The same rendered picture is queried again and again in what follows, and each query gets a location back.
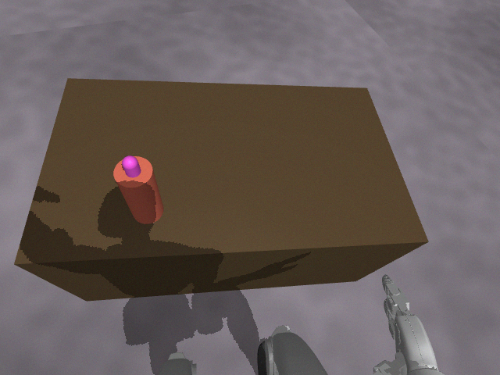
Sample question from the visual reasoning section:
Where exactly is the right robot hand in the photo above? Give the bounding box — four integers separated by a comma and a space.
372, 275, 438, 375

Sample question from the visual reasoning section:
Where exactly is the bottle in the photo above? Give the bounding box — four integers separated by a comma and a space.
113, 155, 163, 224

